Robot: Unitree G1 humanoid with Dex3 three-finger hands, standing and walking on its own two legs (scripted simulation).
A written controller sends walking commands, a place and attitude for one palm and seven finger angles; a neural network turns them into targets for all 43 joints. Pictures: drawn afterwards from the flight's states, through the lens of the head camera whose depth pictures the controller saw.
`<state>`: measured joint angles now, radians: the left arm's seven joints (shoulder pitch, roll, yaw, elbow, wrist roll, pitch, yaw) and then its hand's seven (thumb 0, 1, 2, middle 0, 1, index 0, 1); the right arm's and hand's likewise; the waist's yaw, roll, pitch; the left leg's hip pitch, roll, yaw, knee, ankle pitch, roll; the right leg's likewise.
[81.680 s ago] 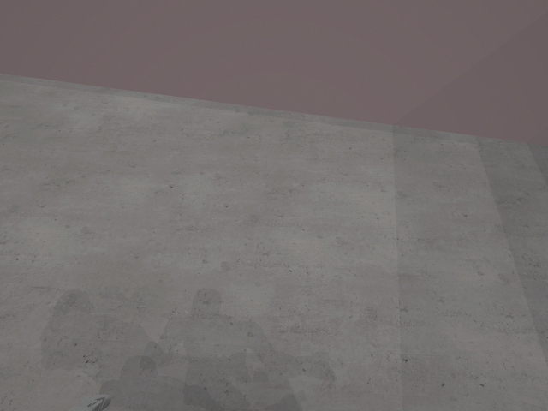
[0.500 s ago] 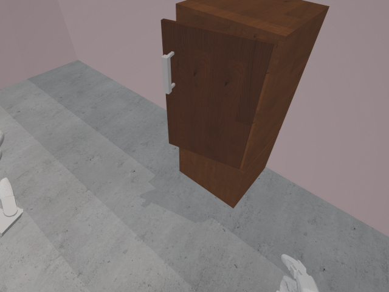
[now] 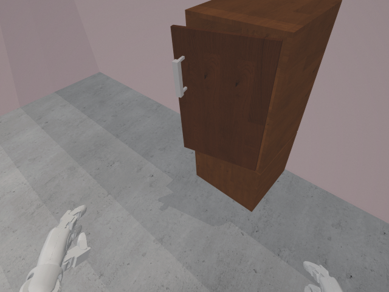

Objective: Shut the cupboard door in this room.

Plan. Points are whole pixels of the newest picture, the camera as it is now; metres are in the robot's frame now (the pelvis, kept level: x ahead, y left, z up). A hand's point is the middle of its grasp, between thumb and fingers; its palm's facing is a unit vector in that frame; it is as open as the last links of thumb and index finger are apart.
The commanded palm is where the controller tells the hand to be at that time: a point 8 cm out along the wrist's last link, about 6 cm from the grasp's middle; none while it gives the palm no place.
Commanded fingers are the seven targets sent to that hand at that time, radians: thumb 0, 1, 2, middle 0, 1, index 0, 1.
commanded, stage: let the arm hang, fingers relaxed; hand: left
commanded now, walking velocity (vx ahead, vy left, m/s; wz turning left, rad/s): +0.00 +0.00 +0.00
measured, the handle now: (181, 76) +0.85 +0.11 +0.04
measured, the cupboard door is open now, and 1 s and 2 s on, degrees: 14 14 14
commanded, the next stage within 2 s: look to check the result in 0.96 s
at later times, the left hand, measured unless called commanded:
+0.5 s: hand out of the picture -0.08 +0.20 -0.16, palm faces +0.01 -0.97 -0.22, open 7.3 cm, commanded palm none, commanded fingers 0.00 0.90 0.90 -0.20 -0.30 -0.20 -0.30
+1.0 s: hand out of the picture +0.03 +0.21 -0.16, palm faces -0.02 -0.97 -0.25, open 7.4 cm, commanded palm none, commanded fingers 0.00 0.90 0.90 -0.20 -0.30 -0.20 -0.30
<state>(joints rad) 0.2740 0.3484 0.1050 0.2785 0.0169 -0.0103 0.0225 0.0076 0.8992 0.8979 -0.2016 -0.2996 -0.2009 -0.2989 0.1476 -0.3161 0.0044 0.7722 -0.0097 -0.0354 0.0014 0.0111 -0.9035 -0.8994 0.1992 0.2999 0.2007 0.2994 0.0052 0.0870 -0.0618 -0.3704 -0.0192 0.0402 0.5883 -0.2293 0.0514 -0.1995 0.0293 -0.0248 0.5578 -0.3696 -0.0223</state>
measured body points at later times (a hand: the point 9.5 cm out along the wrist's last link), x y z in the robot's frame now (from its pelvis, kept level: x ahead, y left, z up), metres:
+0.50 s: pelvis -0.01 +0.01 +0.01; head +0.00 +0.01 +0.46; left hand -0.08 +0.25 -0.14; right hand -0.03 -0.23 -0.14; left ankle +0.05 +0.08 -0.73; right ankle -0.05 -0.11 -0.73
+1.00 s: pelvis +0.00 +0.01 +0.02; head +0.00 +0.01 +0.47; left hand +0.03 +0.26 -0.14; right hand +0.04 -0.27 -0.13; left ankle +0.05 +0.08 -0.73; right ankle -0.05 -0.11 -0.73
